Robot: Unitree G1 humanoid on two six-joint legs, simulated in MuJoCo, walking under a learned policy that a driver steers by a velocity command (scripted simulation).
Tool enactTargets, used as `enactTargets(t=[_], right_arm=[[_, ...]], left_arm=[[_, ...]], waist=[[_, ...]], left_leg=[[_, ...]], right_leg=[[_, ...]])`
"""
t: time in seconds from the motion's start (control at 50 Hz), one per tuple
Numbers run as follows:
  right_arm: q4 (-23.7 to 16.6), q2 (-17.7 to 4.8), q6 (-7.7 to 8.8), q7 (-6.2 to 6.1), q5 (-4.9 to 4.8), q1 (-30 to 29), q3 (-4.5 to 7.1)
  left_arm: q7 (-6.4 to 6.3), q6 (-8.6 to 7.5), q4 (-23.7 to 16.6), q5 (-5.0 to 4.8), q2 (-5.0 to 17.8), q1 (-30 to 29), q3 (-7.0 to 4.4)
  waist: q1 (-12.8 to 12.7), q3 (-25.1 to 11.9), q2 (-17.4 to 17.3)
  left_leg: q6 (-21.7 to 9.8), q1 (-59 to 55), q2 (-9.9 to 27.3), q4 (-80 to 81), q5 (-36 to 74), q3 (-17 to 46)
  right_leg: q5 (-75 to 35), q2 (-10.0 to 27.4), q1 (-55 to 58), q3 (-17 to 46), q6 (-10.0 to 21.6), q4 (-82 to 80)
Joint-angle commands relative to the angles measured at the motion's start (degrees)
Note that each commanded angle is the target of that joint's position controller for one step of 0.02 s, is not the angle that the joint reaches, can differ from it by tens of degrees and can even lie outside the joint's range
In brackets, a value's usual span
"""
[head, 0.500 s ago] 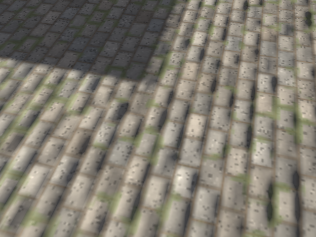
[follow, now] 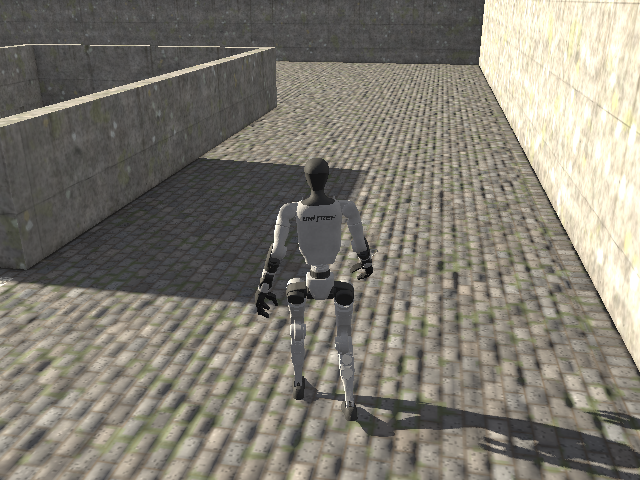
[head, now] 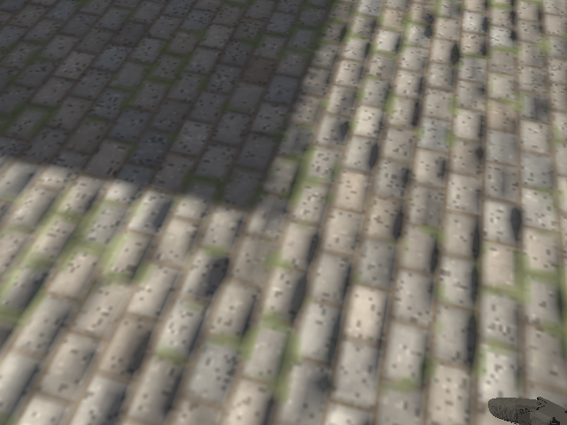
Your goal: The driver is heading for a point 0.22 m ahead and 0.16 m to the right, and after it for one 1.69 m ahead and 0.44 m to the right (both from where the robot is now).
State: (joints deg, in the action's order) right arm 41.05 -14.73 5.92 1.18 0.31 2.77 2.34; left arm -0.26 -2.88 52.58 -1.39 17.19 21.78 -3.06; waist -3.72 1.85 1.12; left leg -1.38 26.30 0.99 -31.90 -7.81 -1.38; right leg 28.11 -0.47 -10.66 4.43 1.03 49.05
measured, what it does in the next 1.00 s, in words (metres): walks ahead, turning right: right foot, then left foot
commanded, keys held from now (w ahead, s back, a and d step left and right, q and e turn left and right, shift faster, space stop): w+e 0.08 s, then e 0.48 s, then no key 0.44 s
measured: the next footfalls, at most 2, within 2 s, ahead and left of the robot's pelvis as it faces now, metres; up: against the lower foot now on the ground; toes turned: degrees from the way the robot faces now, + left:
right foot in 0.40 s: +0.30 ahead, -0.15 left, +0.00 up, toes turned -20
left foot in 0.84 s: +0.36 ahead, +0.09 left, +0.00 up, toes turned -25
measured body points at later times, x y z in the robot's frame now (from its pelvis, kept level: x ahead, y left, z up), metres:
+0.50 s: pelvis +0.19 -0.03 +0.00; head +0.24 -0.06 +0.44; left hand +0.43 +0.19 -0.09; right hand +0.25 -0.34 -0.13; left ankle +0.13 +0.13 -0.64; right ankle +0.27 -0.13 -0.73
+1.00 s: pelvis +0.27 +0.00 +0.01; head +0.29 +0.00 +0.46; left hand +0.51 +0.17 -0.10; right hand +0.26 -0.29 -0.11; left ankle +0.32 +0.11 -0.73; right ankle +0.26 -0.13 -0.73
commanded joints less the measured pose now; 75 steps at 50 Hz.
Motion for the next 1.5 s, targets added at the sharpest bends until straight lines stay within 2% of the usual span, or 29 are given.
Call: enactTargets(t=[0.02, 0.04, 0.06, 0.1, 0.16, 0.24, 0.32, 0.36, 0.38, 0.4, 0.42, 0.44, 0.46, 0.48, 0.5, 0.52, 0.54, 0.58, 0.66, 0.76, 0.82, 0.84, 0.86, 0.88, 0.9, 0.96, 1.04, 1.12, 1.5], right_arm=[[1.12, -8.74, -0.38, -0.77, -0.28, 15.46, 2.90], [1.35, -7.07, -0.26, -0.67, -0.17, 11.98, 2.36], [1.50, -5.46, 0.05, -0.61, 0.09, 9.53, 1.95], [1.99, -5.34, 0.65, -0.64, 0.58, 6.89, 2.13], [3.05, -7.51, 0.87, -1.31, 0.85, 5.40, 2.90], [3.74, -9.60, -0.72, -2.85, 0.25, 5.46, 3.46], [4.75, -11.52, -2.43, -3.24, -1.57, 6.28, 4.18], [4.49, -12.41, -3.25, -3.43, -2.56, 5.03, 4.67], [4.29, -12.00, -3.68, -3.50, -2.92, 4.33, 4.63], [4.75, -10.40, -3.84, -3.21, -2.16, 7.18, 4.15], [3.37, -5.77, -3.70, -2.64, 1.39, 10.57, 2.61], [2.36, -5.79, -3.48, -1.96, 1.57, 13.90, 1.86], [2.82, -9.74, -3.56, -1.56, -0.42, 9.51, 2.79], [1.57, -9.57, -3.78, -1.75, -1.34, 5.99, 2.77], [2.32, -8.86, -4.24, -2.50, -0.59, 5.22, 2.80], [2.18, -9.63, -4.86, -3.18, 0.05, 4.68, 3.09], [2.20, -9.62, -5.38, -3.26, 0.14, 4.97, 3.20], [2.87, -8.19, -5.65, -3.41, 0.10, 6.79, 2.91], [3.17, -6.61, -6.09, -3.59, -0.05, 6.01, 2.15], [2.78, -7.03, -5.77, -2.98, -0.35, 4.71, 2.03], [3.94, -5.88, -4.84, -1.85, 0.10, 7.97, 1.76], [3.73, -7.86, -4.57, -1.63, 1.16, 8.40, 1.93], [3.03, -12.25, -4.56, -1.84, 1.96, 7.87, 2.60], [3.58, -10.56, -4.61, -1.72, 2.46, 5.34, 2.15], [2.13, -7.99, -4.18, -1.70, 2.17, 1.20, 1.41], [3.60, -7.86, -3.44, -1.85, 0.46, 2.57, 1.22], [4.88, -7.18, -3.54, -1.69, 0.75, 5.91, 0.57], [5.58, -6.68, -3.75, -2.06, 0.33, 6.90, 0.33], [12.63, -5.94, -4.40, -2.08, 0.05, 7.21, -0.29]], left_arm=[[0.00, -1.84, -6.51, -1.43, 7.57, -3.06, -1.50], [-0.15, -1.49, -6.74, -0.90, 6.83, -4.59, -1.63], [-0.21, -0.81, -6.63, -0.45, 6.12, -4.44, -2.02], [-0.10, 0.72, -6.86, -0.53, 3.68, -3.55, -1.92], [-0.30, 1.98, -9.13, 0.37, 2.32, -5.15, -1.91], [1.45, 1.89, -11.97, 0.91, 0.73, -10.90, -1.24], [3.07, 2.64, -15.01, 1.16, 3.00, -13.75, -2.15], [3.36, 3.02, -15.43, 1.40, 4.89, -11.46, -3.11], [3.21, 2.92, -14.55, 1.39, 6.29, -7.05, -4.01], [2.23, 2.75, -13.33, 1.52, 9.67, -2.06, -5.48], [0.65, 2.99, -14.23, 1.48, 15.90, -1.44, -6.65], [0.93, 2.49, -17.14, 2.59, 16.84, -4.15, -5.99], [1.69, 2.17, -18.30, 1.99, 12.75, -5.55, -5.09], [1.66, 1.78, -18.31, 1.29, 10.74, -8.44, -4.46], [1.33, 1.91, -18.19, 0.52, 9.15, -10.69, -4.06], [0.74, 2.31, -18.49, 0.49, 8.19, -12.67, -3.73], [0.32, 2.67, -19.01, 1.32, 8.26, -13.52, -3.67], [-0.33, 2.85, -19.65, 2.07, 8.57, -13.94, -3.82], [-1.34, 3.26, -19.33, 1.80, 8.43, -13.45, -3.71], [-0.93, 3.96, -18.32, 2.34, 7.04, -13.66, -2.75], [-0.78, 4.35, -17.19, 1.73, 4.83, -13.48, -1.51], [-0.77, 4.15, -16.29, 2.01, 3.38, -10.94, -1.01], [-0.64, 3.77, -16.04, 2.78, 1.90, -7.30, -0.72], [-0.69, 3.39, -17.39, 2.33, 3.39, -10.53, -1.28], [-0.82, 3.30, -16.91, 2.52, 5.29, -12.28, -1.72], [-0.67, 4.29, -15.97, 3.12, 2.68, -13.82, -1.31], [-0.38, 4.46, -14.50, 2.31, 3.22, -12.97, -1.41], [-0.65, 3.58, -12.75, 2.46, 2.80, -13.09, -1.36], [-1.97, 3.46, -3.51, 1.72, 2.83, -12.35, -1.21]], waist=[[8.89, -10.28, -9.84], [7.24, -6.15, -7.43], [5.59, -3.74, -8.20], [3.64, -1.49, -8.16], [1.93, -0.14, -6.02], [3.99, -1.33, -5.49], [4.15, -2.56, -5.67], [2.29, -3.59, -6.12], [-0.20, -5.50, -4.87], [-1.94, -8.49, 0.12], [1.40, -12.11, 14.69], [3.50, -22.40, 16.05], [0.12, -22.67, 5.77], [1.14, -16.44, 3.57], [2.56, -11.80, -0.43], [3.69, -9.43, 0.85], [4.67, -8.80, 2.93], [5.30, -9.75, 4.22], [4.02, -11.14, 4.87], [2.47, -8.24, 7.12], [4.76, -7.18, 5.87], [4.01, -6.62, 2.49], [0.53, -6.95, -8.77], [0.74, -4.21, -15.93], [0.94, -3.16, -13.15], [2.01, -3.29, -11.07], [3.26, -1.93, -5.32], [4.39, -2.67, -0.44], [4.18, -2.11, -1.16]], left_leg=[[-9.70, -35.36, 20.06, 15.54, -14.56, 27.99], [-8.81, -28.32, 17.71, 17.65, -10.07, 22.20], [-8.05, -23.47, 15.73, 19.64, -6.05, 17.14], [-8.34, -17.64, 14.66, 22.31, 3.36, 10.50], [-9.31, -15.79, 14.33, 21.39, 25.20, 1.20], [-8.23, -16.50, 12.20, 19.88, 28.37, -7.25], [-7.03, -23.31, 15.11, 14.45, 29.16, -7.68], [-5.61, -24.71, 15.40, 7.41, 34.41, -7.99], [-3.97, -23.85, 13.63, -0.28, 35.04, -9.29], [-0.74, -19.97, 9.54, -11.92, 28.03, -10.55], [3.64, -3.75, 3.40, -30.54, -11.56, -10.92], [5.69, 8.49, -5.10, -45.88, -35.66, 0.04], [4.52, 10.88, -2.14, -47.66, -30.71, 6.66], [3.48, 12.63, -0.52, -45.07, -25.65, 6.26], [3.57, 12.24, 1.46, -40.61, -21.92, 6.24], [3.65, 9.82, 2.38, -36.34, -19.24, 6.54], [3.72, 6.24, 1.86, -34.36, -17.29, 6.08], [4.51, 3.44, 0.72, -29.40, -15.58, 5.33], [6.05, -0.07, 1.08, -20.75, -11.79, 5.12], [5.34, -4.65, 0.98, -11.31, -11.39, 4.13], [2.58, -13.69, 0.23, 5.39, -2.82, 2.26], [0.63, -16.93, 4.63, 9.24, 0.77, 6.64], [-3.67, -18.47, 13.94, 11.32, 8.48, 15.99], [-9.60, -9.51, 17.72, 14.81, 3.24, 21.81], [-8.97, -7.21, 15.13, 15.10, -0.54, 19.60], [-3.30, -8.81, 9.11, 12.46, -4.04, 12.78], [-0.08, -8.35, 4.42, 10.82, -11.20, 7.69], [-0.25, -11.06, 3.13, 7.95, -5.50, 5.68], [0.34, -13.19, 1.35, 9.12, -1.88, 3.90]], right_leg=[[-1.72, 4.17, -33.27, 1.97, 0.92, 24.24], [-5.79, 5.96, -31.40, 1.36, 0.64, 21.89], [-8.82, 7.58, -28.98, 1.81, 0.45, 19.15], [-11.50, 8.33, -24.93, 1.13, -0.47, 17.50], [-15.54, 7.59, -25.26, -0.12, -2.38, 10.69], [-28.57, 5.82, -19.68, -4.71, -2.22, -5.23], [-25.39, 4.61, -18.44, -5.71, 0.02, -11.66], [-20.63, 2.43, -15.07, -7.54, 2.16, -13.97], [-22.92, 0.29, -9.10, -8.75, 3.76, -18.22], [-35.09, -0.82, 0.22, -6.85, 5.93, -23.02], [-65.48, 12.38, 13.71, 10.94, 11.78, -19.89], [-59.54, 23.11, 23.09, 33.61, 24.54, -23.57], [-49.11, 20.49, 20.21, 29.45, 22.37, -27.05], [-40.99, 17.79, 14.43, 23.75, 19.05, -28.04], [-34.45, 14.94, 8.20, 19.95, 15.78, -29.18], [-30.89, 13.32, 2.49, 17.87, 14.34, -30.27], [-29.67, 11.58, -1.78, 16.65, 13.62, -31.25], [-32.16, 10.40, -3.70, 14.58, 13.53, -31.34], [-27.03, 9.64, -5.09, 12.99, 13.03, -30.92], [-15.57, 9.60, -6.82, 15.34, 11.86, -30.85], [-14.33, 7.52, -8.34, 14.65, 8.21, -27.27], [-11.94, 4.86, -10.43, 12.47, 4.97, -24.08], [-4.08, -2.00, -13.38, 5.48, 1.48, -14.92], [-2.06, -3.04, -11.77, 1.17, -0.45, -14.23], [-5.70, -1.09, -7.34, 1.57, -1.23, -13.26], [-17.67, 0.10, -1.98, 1.46, -1.52, -20.62], [-19.67, 1.13, -0.77, 2.81, 0.83, -22.04], [-23.92, 1.80, -1.43, 3.79, 0.50, -22.87], [-27.60, 1.82, 1.96, 3.11, 0.19, -23.37]])
Velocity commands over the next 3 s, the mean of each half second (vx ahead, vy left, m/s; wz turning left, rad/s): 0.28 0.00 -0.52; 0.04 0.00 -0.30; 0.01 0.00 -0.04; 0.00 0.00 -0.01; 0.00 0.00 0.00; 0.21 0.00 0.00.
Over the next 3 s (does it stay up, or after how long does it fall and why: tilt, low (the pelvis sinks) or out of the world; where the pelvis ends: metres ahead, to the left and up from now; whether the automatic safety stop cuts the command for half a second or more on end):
stays up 0.37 -0.08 0.01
